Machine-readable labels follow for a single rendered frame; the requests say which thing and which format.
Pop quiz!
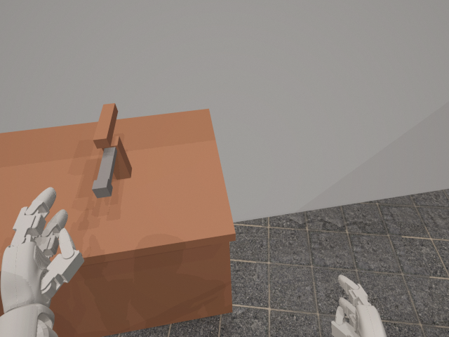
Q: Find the tap lever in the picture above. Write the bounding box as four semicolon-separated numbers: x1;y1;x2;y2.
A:
92;147;117;198

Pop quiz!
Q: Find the left robot forearm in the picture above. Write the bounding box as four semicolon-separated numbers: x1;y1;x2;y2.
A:
0;303;58;337

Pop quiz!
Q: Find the counter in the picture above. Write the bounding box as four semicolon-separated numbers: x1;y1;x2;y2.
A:
0;103;236;337

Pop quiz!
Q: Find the right robot hand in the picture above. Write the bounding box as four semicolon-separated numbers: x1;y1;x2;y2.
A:
331;275;387;337

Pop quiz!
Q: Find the left robot hand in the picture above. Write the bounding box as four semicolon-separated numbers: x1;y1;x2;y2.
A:
1;187;84;314

